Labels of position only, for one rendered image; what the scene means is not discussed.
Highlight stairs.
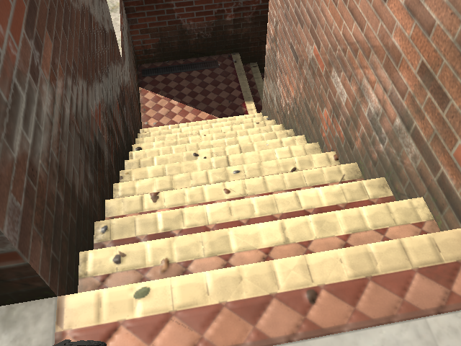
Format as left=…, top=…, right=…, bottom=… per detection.
left=243, top=62, right=264, bottom=113
left=78, top=112, right=440, bottom=293

